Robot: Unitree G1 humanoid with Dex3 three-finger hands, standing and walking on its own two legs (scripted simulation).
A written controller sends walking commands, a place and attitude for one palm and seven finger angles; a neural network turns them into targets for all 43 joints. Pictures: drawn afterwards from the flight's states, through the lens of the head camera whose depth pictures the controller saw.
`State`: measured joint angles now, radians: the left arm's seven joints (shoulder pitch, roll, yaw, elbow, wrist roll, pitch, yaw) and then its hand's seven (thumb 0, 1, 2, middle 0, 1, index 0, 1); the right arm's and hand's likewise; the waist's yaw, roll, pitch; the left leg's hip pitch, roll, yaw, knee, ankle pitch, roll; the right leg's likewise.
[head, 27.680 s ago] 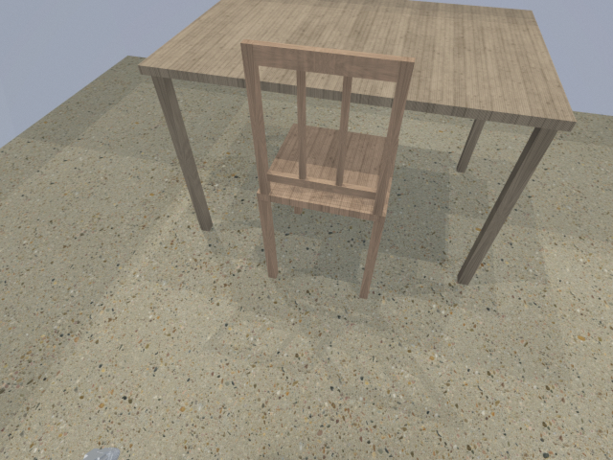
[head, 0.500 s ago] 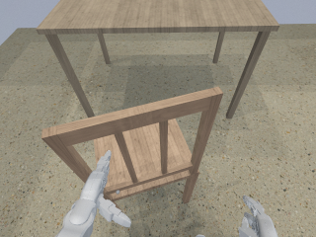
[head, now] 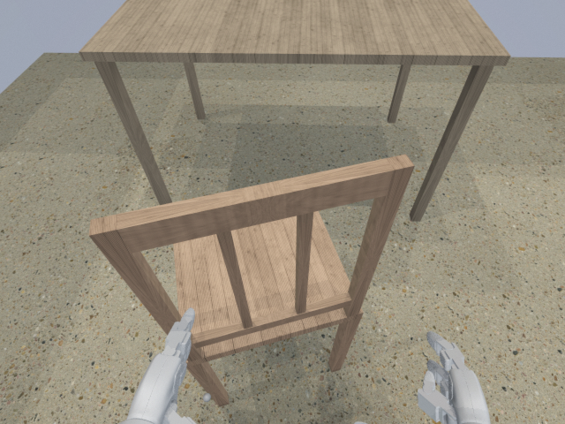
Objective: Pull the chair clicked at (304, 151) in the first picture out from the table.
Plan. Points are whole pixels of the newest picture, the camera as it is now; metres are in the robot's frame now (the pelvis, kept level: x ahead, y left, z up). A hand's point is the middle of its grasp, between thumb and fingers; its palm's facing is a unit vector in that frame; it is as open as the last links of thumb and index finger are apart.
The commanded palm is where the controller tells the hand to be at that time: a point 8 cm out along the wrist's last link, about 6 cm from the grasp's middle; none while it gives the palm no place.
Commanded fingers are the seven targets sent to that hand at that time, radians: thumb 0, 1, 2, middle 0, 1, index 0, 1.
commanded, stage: draw the hand back to the body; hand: left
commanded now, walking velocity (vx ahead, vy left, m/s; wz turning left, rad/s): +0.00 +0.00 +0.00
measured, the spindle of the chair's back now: (237, 285) +0.33 +0.09 -0.02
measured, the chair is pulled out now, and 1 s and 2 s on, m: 0.54 0.54 0.54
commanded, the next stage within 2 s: step back with the hand held close in 1.56 s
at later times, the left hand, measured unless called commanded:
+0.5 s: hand (154, 377) +0.17 +0.15 +0.07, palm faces -0.07 -0.99 -0.10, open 16.8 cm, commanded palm +0.14 +0.22 +0.11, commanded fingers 0.00 -0.30 0.32 -0.04 -0.05 -0.04 -0.05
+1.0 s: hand (47, 318) +0.20 +0.23 +0.17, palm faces +0.39 -0.82 -0.42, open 11.9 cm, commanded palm +0.15 +0.28 +0.19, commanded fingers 0.00 0.61 0.76 -0.16 -0.24 -0.16 -0.24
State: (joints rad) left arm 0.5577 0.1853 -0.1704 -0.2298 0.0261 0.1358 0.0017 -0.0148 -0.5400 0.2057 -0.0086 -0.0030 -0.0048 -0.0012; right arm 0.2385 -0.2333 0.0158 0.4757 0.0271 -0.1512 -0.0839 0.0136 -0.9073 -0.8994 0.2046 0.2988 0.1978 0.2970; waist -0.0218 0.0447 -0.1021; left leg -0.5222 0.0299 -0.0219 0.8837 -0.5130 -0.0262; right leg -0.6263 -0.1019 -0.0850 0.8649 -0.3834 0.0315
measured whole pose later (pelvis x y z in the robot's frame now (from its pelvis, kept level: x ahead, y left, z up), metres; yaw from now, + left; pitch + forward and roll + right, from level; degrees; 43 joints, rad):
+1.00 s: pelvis +0.01 -0.01 +0.04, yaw -1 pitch -3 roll -1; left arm 0.54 0.31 0.22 -0.40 -0.03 -0.05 0.16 0.00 0.26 0.60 -0.13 -0.17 -0.13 -0.18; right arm 0.17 -0.22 0.01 0.63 0.02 -0.17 -0.10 0.01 -0.91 -0.90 0.20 0.30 0.20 0.30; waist 0.06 0.08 0.02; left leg -0.08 0.05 -0.01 0.49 -0.36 -0.04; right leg -0.19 -0.06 -0.10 0.50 -0.25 0.02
